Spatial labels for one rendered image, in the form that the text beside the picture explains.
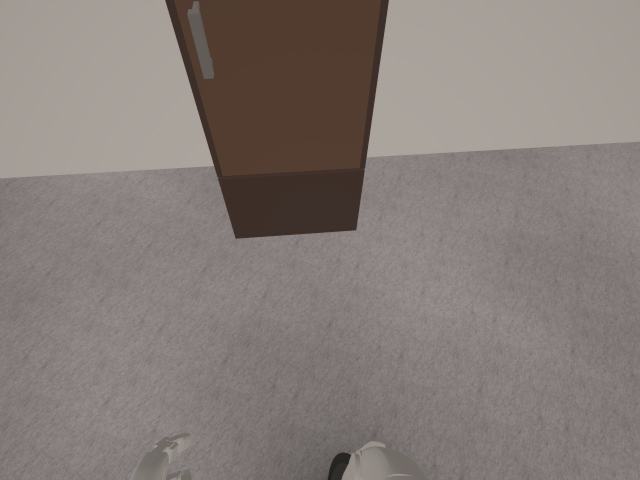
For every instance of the right robot thigh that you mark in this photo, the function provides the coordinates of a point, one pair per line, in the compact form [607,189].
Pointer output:
[379,463]

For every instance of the robot left hand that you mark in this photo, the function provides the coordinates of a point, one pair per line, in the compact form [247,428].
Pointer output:
[154,465]

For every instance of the right robot foot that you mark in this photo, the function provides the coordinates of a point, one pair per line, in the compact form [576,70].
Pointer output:
[338,466]

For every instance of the cupboard door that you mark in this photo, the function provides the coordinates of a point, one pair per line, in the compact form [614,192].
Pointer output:
[291,81]

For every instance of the handle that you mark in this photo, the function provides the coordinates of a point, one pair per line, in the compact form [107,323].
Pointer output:
[199,37]

